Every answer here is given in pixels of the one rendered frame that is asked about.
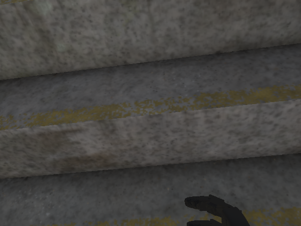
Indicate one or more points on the right robot hand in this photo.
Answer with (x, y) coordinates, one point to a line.
(230, 216)

